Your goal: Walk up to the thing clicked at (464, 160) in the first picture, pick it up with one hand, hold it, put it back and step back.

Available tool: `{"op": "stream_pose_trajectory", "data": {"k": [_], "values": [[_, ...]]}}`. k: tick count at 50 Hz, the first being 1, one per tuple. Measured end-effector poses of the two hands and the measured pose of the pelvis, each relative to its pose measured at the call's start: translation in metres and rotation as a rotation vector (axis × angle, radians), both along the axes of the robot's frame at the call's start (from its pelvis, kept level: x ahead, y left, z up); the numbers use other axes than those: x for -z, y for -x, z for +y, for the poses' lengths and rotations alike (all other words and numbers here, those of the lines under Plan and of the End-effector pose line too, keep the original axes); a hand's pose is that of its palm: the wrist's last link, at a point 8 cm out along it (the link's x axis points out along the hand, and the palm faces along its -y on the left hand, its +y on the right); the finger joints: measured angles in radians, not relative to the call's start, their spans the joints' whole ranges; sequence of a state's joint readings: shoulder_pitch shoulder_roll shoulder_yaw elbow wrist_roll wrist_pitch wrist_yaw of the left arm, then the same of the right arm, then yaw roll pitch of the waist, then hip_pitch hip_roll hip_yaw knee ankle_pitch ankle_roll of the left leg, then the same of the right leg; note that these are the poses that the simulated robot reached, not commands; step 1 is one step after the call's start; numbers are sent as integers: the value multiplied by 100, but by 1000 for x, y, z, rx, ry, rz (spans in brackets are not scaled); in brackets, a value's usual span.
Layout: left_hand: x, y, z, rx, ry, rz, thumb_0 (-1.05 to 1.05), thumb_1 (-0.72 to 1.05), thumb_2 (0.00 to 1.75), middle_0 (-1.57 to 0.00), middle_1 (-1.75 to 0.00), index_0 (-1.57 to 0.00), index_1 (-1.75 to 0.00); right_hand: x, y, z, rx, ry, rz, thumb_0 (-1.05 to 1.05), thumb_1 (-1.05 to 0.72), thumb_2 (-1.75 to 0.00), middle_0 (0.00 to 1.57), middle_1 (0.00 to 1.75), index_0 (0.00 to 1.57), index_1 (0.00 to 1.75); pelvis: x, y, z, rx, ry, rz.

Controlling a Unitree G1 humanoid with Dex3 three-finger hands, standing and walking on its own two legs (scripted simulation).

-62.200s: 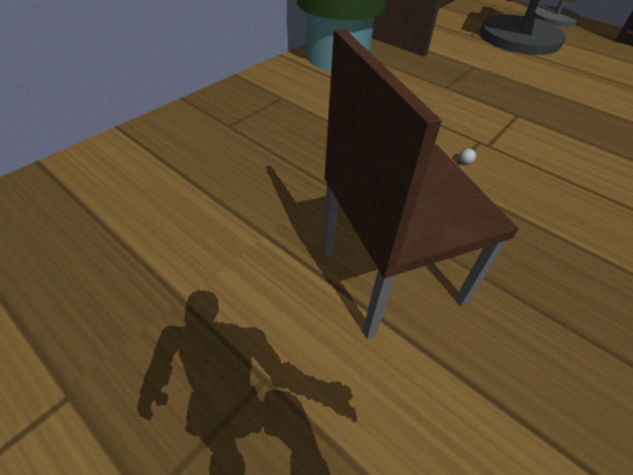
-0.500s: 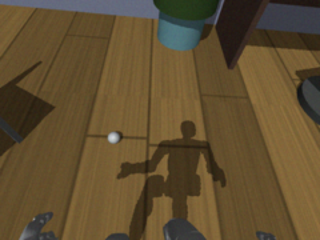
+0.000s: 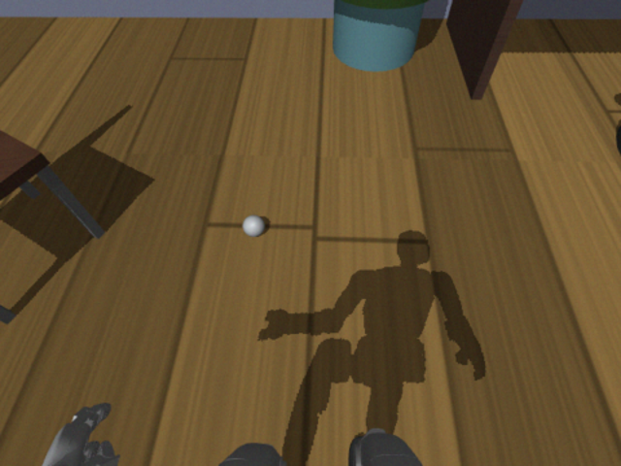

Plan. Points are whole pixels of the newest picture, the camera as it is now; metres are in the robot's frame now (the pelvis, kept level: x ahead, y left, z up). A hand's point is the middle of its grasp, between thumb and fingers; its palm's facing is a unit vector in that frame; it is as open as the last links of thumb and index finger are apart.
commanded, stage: step back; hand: left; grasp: from above
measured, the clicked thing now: (253, 225) +0.92 +0.24 -0.72
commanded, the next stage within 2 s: stand in 1.42 s
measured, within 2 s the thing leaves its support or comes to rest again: neither
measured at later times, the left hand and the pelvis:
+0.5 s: hand out of the picture -0.11 +0.26 -0.15, palm faces -0.06 -0.92 -0.39, open 7.4 cm; pelvis -0.16 +0.00 +0.00, yaw -4 degrees
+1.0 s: hand out of the picture -0.06 +0.27 -0.14, palm faces -0.05 -0.92 -0.40, open 7.4 cm; pelvis -0.17 +0.00 +0.01, yaw -2 degrees
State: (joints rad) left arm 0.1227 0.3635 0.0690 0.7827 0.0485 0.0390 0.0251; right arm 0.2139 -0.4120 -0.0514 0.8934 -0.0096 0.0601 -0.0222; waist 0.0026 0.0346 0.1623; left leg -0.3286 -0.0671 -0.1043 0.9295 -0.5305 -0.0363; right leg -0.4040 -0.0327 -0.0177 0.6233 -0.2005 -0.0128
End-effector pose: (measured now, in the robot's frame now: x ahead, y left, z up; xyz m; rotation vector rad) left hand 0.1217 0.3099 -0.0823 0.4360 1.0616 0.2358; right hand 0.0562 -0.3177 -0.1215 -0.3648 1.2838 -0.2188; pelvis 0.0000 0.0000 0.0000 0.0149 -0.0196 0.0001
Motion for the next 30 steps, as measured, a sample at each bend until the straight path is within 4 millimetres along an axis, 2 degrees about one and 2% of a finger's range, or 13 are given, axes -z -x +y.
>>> {"op": "stream_pose_trajectory", "data": {"k": [4, 6, 9, 12, 16, 21, 25, 27, 30], "values": [[18, 23, 13, -5, 27, -41, 0, 90, 90, -20, -30, -20, -30, 1, 33, 14, -27, 16, 20, 1, -91, -90, 20, 29, 20, 30, 11, 37, 9, -32, -10, -24], [26, 42, 16, -13, 46, -21, 0, 90, 90, -20, -30, -20, -30, -5, 50, 23, -26, 10, 10, 1, -91, -90, 20, 29, 20, 30, 9, 53, 12, -9, -33, -44], [27, 73, 14, -30, 78, 32, 0, 90, 90, -20, -30, -20, -30, -19, 70, 29, -24, 8, -16, 1, -91, -90, 20, 30, 20, 30, -1, 70, 16, -22, 27, -48], [24, 103, 13, -55, 103, 49, 0, 90, 90, -20, -30, -20, -30, -32, 80, 30, -34, 22, -40, 1, -91, -90, 20, 30, 20, 30, -9, 87, 15, -11, 45, -27], [26, 148, 13, -59, 96, 84, 0, 90, 90, -20, -30, -20, -30, -39, 80, 26, -53, 28, -109, 1, -90, -90, 20, 30, 20, 30, -9, 114, 11, 15, 41, -9], [34, 202, 6, -25, 59, 162, 0, 90, 90, -20, -30, -20, -30, -29, 88, 11, -41, 8, -223, 0, -90, -90, 20, 30, 20, 30, 3, 147, 3, 74, 26, -17], [24, 239, -4, -34, 62, 174, 0, 90, 90, -20, -30, -20, -30, -23, 117, 9, -5, -16, -210, 0, -91, -90, 20, 29, 20, 30, -2, 162, 0, 74, 43, -38], [19, 249, -4, -44, 60, 174, 0, 90, 90, -20, -30, -20, -30, -21, 134, 10, 13, -35, -186, 0, -91, -90, 20, 29, 20, 30, -6, 165, 0, 82, 20, -37], [15, 251, 0, -52, 60, 148, 1, 90, 90, -21, -30, -20, -30, -16, 158, 11, 25, -43, -138, 0, -91, -90, 20, 29, 20, 30, -7, 170, 4, 55, 20, -30]]}}
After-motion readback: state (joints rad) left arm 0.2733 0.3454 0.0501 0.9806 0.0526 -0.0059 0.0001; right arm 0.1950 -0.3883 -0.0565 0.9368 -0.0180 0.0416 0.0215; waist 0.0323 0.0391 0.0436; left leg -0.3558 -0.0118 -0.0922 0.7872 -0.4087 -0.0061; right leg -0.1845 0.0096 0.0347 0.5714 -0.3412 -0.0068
